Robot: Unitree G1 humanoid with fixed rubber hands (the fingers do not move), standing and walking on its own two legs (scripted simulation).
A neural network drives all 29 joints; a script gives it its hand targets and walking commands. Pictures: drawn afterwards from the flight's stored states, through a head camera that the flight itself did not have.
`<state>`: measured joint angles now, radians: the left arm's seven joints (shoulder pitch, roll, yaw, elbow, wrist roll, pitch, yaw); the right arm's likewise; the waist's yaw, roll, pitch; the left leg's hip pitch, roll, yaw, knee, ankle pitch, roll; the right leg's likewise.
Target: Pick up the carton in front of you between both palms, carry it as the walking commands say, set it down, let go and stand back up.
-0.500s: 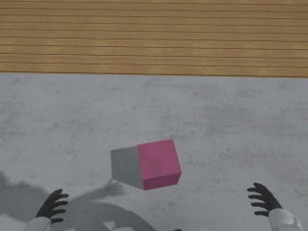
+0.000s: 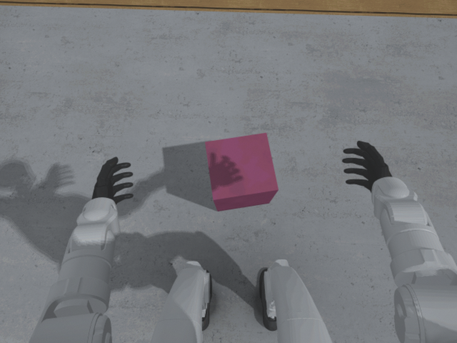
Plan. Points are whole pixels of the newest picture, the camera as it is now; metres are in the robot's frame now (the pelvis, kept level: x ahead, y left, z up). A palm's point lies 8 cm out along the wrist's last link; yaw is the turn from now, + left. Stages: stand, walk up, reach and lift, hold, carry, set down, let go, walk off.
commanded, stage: reach and lift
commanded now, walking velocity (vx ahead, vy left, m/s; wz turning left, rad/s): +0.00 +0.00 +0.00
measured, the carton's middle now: (239, 175) +0.51 -0.01 -0.58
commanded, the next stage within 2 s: none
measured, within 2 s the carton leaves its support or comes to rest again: neither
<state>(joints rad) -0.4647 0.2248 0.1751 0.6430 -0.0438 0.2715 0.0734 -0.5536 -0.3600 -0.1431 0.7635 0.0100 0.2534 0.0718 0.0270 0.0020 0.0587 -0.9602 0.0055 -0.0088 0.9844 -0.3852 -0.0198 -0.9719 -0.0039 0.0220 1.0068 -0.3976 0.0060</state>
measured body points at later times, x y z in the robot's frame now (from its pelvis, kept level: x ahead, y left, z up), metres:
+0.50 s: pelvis -0.04 -0.01 -0.04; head +0.30 -0.03 +0.25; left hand +0.50 +0.19 -0.15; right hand +0.56 -0.20 -0.15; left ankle +0.04 +0.13 -0.67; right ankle +0.04 -0.12 -0.67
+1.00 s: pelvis -0.04 +0.00 -0.19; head +0.34 -0.02 +0.06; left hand +0.50 +0.19 -0.37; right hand +0.54 -0.20 -0.37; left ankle +0.04 +0.14 -0.67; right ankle +0.04 -0.12 -0.67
